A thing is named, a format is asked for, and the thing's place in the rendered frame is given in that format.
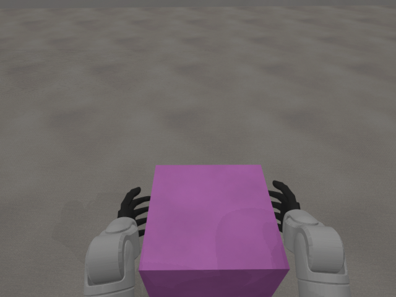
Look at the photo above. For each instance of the right robot forearm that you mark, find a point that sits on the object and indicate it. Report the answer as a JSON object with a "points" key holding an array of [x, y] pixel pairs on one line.
{"points": [[320, 261]]}

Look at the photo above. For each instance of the robot right hand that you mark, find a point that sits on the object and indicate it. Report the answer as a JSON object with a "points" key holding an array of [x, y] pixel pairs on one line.
{"points": [[287, 199]]}

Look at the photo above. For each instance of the carton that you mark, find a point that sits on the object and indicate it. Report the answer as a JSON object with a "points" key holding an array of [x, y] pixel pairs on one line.
{"points": [[211, 232]]}

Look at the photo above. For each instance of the robot left hand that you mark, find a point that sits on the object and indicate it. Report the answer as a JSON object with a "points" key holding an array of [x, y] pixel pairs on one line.
{"points": [[128, 205]]}

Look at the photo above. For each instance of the left robot forearm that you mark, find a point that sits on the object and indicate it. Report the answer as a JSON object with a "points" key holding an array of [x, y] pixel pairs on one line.
{"points": [[109, 261]]}

